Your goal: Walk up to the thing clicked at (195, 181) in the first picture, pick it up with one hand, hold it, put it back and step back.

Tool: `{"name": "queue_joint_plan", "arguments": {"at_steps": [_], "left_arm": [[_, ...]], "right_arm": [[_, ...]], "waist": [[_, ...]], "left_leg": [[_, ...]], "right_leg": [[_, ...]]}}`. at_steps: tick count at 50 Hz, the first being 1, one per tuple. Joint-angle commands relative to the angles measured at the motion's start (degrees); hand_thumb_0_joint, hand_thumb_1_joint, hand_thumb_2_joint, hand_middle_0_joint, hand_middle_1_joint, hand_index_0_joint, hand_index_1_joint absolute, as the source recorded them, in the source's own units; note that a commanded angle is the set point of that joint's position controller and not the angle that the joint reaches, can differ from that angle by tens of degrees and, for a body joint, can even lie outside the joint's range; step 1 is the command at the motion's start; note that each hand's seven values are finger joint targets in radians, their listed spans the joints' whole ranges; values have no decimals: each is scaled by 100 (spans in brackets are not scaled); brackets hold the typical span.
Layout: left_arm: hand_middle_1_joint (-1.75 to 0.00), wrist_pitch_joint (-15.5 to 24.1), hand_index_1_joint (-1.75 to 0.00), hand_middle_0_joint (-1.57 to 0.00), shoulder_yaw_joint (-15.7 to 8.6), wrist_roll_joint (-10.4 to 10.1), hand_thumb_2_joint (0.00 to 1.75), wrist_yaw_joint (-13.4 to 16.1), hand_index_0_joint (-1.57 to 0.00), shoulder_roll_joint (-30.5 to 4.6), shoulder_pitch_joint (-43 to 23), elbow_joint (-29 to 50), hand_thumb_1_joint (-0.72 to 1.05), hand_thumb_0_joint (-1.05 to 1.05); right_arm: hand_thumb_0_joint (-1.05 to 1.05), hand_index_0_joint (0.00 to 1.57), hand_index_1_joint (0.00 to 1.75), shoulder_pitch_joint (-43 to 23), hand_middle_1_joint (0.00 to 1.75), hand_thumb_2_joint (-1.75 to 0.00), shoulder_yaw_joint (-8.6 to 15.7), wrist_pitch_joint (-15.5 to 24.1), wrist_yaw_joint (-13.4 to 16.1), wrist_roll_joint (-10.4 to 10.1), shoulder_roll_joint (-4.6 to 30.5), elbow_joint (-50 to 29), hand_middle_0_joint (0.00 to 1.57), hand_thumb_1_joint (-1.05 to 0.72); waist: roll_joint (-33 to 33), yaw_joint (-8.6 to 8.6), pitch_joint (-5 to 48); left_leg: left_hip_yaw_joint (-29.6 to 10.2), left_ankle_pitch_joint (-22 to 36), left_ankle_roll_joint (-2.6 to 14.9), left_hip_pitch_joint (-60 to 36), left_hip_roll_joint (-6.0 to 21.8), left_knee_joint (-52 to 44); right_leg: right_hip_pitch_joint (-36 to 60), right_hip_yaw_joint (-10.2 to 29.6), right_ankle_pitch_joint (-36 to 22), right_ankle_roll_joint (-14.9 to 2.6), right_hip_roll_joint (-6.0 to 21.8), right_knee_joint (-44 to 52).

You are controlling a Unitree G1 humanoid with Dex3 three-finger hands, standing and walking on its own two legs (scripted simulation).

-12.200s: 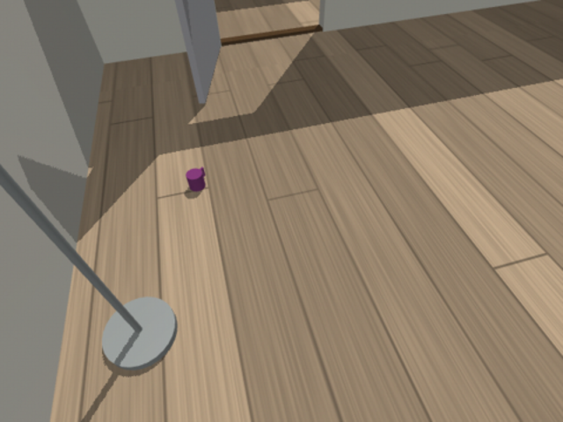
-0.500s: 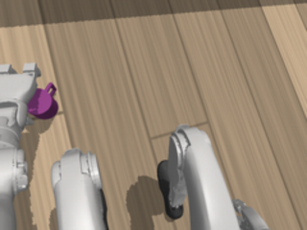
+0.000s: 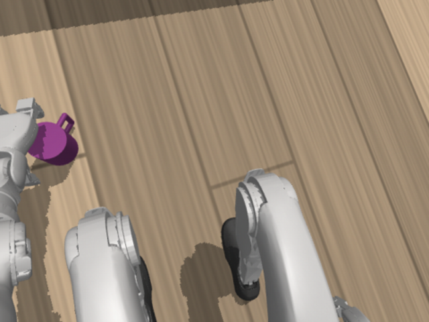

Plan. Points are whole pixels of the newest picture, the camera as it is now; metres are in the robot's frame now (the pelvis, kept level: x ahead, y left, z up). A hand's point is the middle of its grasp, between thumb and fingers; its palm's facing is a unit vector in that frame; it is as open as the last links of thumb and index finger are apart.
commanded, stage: close in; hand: left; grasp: from above
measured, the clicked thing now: (57, 138) +0.50 +0.26 -0.28
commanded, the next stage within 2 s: rest palm in 0.14 s
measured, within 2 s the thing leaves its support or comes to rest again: neither
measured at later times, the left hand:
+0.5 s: hand (40, 145) +0.47 +0.27 -0.20, palm faces -0.49 -0.06 -0.87, open 14.0 cm
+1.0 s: hand (46, 146) +0.48 +0.27 -0.24, palm faces -0.47 -0.08 -0.88, open 14.1 cm
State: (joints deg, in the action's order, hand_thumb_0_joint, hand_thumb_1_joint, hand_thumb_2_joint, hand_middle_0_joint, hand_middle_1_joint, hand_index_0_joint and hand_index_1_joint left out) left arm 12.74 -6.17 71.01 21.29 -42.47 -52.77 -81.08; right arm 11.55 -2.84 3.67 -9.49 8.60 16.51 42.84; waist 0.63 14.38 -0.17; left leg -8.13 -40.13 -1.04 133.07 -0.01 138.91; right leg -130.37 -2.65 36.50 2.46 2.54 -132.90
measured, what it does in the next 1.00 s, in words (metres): stands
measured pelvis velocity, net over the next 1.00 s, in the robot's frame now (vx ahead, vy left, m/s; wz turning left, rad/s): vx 0.01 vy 0.01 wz -0.07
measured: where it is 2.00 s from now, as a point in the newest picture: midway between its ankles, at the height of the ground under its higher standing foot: (194, 291)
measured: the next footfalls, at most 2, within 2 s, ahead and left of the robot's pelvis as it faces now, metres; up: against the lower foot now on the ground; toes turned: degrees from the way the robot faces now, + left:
none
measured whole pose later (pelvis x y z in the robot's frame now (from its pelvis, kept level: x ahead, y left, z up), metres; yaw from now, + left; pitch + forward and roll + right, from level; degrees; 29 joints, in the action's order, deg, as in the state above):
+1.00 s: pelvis +0.01 +0.01 -0.02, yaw -4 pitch +32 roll -11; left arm 12.5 -9.2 76.3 32.5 -50.2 -59.6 -96.8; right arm 8.3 -8.8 10.3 -14.7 14.5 18.0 41.3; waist -2.9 20.5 -4.9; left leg -11.6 -42.7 -0.8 135.0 0.1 145.0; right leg -131.0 -5.1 37.3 3.4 1.3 -136.0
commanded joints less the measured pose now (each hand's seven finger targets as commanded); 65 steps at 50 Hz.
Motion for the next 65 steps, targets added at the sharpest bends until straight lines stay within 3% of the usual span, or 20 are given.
{"name": "queue_joint_plan", "arguments": {"at_steps": [1,4,8,13,17,19,20,25,26,28,31,35,38,42,46,48,49,52,55,65], "left_arm": [[-106,216,-106,-9,39,7,103,450,-9,-1118,-2492,1506,-53,0],[-104,84,-103,-7,320,117,100,516,-8,-769,-2497,725,-53,0],[-109,-88,-107,-10,378,278,105,577,-11,-763,-2304,-184,-48,0],[-104,-205,-103,-7,142,379,96,650,-8,-1177,-2515,-329,-50,0],[-103,-206,-102,-7,149,452,98,758,-7,-1138,-2397,-865,-52,0],[-103,-150,-102,-7,-36,487,98,818,-7,-1434,-2535,-727,-51,0],[-102,-107,-102,-7,-77,483,99,861,-7,-1588,-2593,-633,-52,0],[-102,0,-102,-6,-288,533,97,1080,-7,-1797,-2528,-816,-51,0],[-102,23,-102,-6,-251,529,97,1102,-6,-1823,-2563,-586,-52,0],[-102,50,-101,-6,-142,550,97,1095,-7,-1759,-2646,-724,-51,0],[-102,84,-101,-6,-296,489,98,1196,-6,-2061,-2430,-626,-52,0],[-101,59,-101,-6,-208,436,99,1217,-6,-1929,-2379,-772,-52,0],[-101,41,-101,-6,-320,396,99,1275,-6,-2087,-2127,-597,-53,0],[-101,0,-101,-6,-290,448,99,1318,-6,-2010,-2209,-717,-53,0],[-101,-26,-102,-8,-541,474,103,1394,-7,-2236,-2057,-883,-52,0],[-101,6,-101,-7,-242,438,101,1348,-7,-1882,-2299,-857,-52,0],[-102,-4,-102,-7,-420,426,101,1373,-6,-2121,-2225,-1123,-52,0],[-103,61,-103,-8,-497,475,104,1378,-8,-2263,-2161,-1015,-50,0],[-103,117,-103,-7,-310,498,102,1391,-7,-2015,-2248,-1204,-51,0],[-104,216,-103,-7,-302,642,100,1613,-7,-2217,-2362,-1311,-50,0]], "right_arm": [[0,20,30,1250,30,-90,661,33,125,-15,1460,-18,20,-91],[0,20,30,1260,30,-90,615,38,153,1,1430,147,20,-90],[0,20,30,1172,30,-90,466,70,151,-3,1494,189,20,-90],[0,20,30,1020,30,-90,366,103,67,35,1579,20,20,-90],[0,20,30,918,30,-90,249,121,35,94,1548,-101,20,-90],[0,20,30,950,30,-90,187,165,-4,174,1597,-159,20,-90],[0,20,30,910,30,-90,185,181,-8,159,1612,-173,20,-90],[0,20,30,986,30,-90,94,283,-89,337,1690,-193,20,-89],[0,20,30,950,30,-90,72,306,-89,326,1692,-218,20,-89],[0,20,30,1055,30,-90,27,388,-143,417,1722,-120,20,-89],[0,20,30,1058,30,-90,2,454,-169,429,1757,-82,20,-89],[0,20,30,1130,30,-90,-59,536,-257,500,1771,7,20,-89],[0,20,30,1099,30,-90,-45,559,-295,471,1810,-9,20,-90],[0,20,30,1080,30,-90,-69,588,-384,496,1850,-18,20,-90],[0,20,30,1114,30,-90,-72,596,-452,537,1915,17,20,-90],[0,20,30,985,30,-90,-122,632,-500,548,1870,-52,20,-90],[0,20,30,1033,30,-90,-108,637,-501,573,1921,47,20,-90],[0,20,30,1090,30,-90,-71,631,-502,556,1990,42,20,-90],[0,20,30,926,30,-90,-96,632,-521,581,1957,-20,20,-90],[0,20,30,878,30,-90,-217,716,-578,688,2056,-5,20,-89]], "waist": [[1827,339,4480],[1701,415,4009],[1523,391,3615],[1849,360,3894],[1627,502,3617],[1658,570,3523],[1752,478,3633],[1751,645,3577],[1875,580,3763],[1891,751,3606],[1948,600,3751],[1844,696,3582],[2005,535,3802],[2081,704,3611],[2122,662,3529],[2163,803,3405],[1919,857,3314],[2041,788,3340],[1989,886,3146],[2083,988,3022]], "left_leg": [[608,877,211,-3163,-113,-1538],[597,733,225,-2990,-117,-1590],[484,937,222,-2945,-132,-1638],[410,1389,162,-3244,-127,-1662],[499,1133,240,-2801,-152,-1514],[530,1063,270,-2726,-161,-1440],[509,992,257,-2732,-157,-1470],[512,871,276,-2646,-140,-1271],[518,956,267,-2764,-139,-1270],[522,916,283,-2682,-120,-1107],[510,906,264,-2614,-103,-1054],[479,874,263,-2502,-87,-966],[438,1153,217,-2709,-71,-1015],[395,1408,207,-2768,-42,-917],[358,1489,177,-2835,-35,-947],[346,1433,190,-2718,-31,-914],[329,1242,224,-2573,-22,-831],[323,1283,202,-2654,-30,-908],[270,1042,194,-2586,-14,-907],[249,1081,198,-2659,-1,-881]], "right_leg": [[2034,-538,-890,-437,-248,1414],[1754,-602,-763,-439,-268,1456],[1518,-695,-943,-412,-236,1294],[1636,-713,-1340,-400,-189,1044],[1688,-708,-1160,-406,-260,1117],[1743,-709,-1090,-383,-270,1112],[1710,-707,-1018,-397,-261,1080],[1799,-782,-954,-349,-302,1024],[1859,-765,-1012,-358,-317,1026],[1798,-788,-1052,-326,-319,983],[1965,-807,-1049,-350,-339,950],[1966,-852,-1068,-350,-371,929],[2064,-893,-1274,-376,-387,851],[2036,-925,-1533,-370,-406,771],[2047,-967,-1556,-365,-407,737],[2037,-975,-1544,-349,-403,758],[2041,-989,-1446,-351,-413,771],[2046,-988,-1412,-342,-405,780],[1883,-1039,-1222,-347,-420,772],[1946,-1097,-1281,-304,-449,755]]}}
